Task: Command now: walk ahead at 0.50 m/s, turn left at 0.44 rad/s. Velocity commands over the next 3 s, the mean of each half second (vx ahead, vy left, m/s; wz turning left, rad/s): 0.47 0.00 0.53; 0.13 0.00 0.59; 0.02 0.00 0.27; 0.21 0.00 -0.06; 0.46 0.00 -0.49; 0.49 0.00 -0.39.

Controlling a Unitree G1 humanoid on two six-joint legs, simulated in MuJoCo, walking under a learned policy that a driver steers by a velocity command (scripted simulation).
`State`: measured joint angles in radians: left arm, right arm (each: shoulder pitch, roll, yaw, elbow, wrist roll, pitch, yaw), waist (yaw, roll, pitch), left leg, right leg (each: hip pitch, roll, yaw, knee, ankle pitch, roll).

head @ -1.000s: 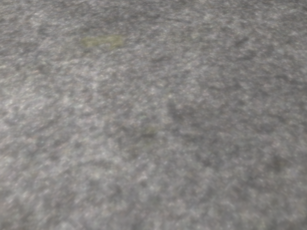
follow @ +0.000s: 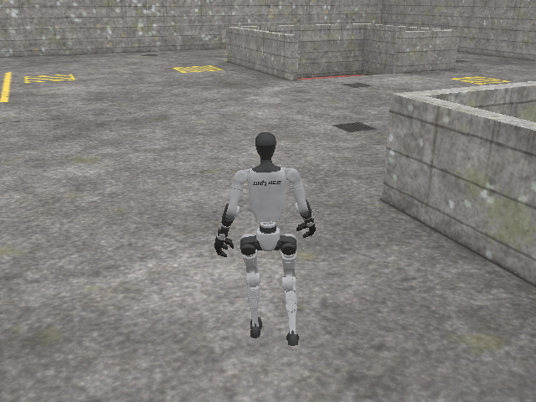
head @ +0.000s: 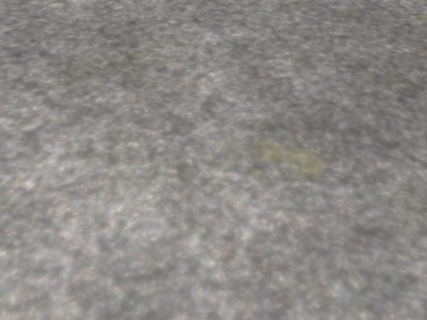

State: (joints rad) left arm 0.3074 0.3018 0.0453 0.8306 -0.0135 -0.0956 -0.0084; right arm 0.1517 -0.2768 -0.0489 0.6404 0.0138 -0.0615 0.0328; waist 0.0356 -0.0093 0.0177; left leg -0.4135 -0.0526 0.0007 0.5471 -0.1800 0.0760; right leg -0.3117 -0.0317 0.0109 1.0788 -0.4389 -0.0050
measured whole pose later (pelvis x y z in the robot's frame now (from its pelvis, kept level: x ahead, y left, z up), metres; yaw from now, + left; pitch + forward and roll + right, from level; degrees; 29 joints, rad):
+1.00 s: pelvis +0.35 +0.04 +0.01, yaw +33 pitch +3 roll -1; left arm 0.09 0.33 0.07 0.77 0.00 0.00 0.01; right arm 0.15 -0.31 -0.07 0.56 0.01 0.02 0.00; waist 0.00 -0.03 0.08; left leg -0.39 -0.04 -0.04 0.50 -0.15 0.05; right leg -0.48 -0.02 0.00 1.11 -0.50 0.06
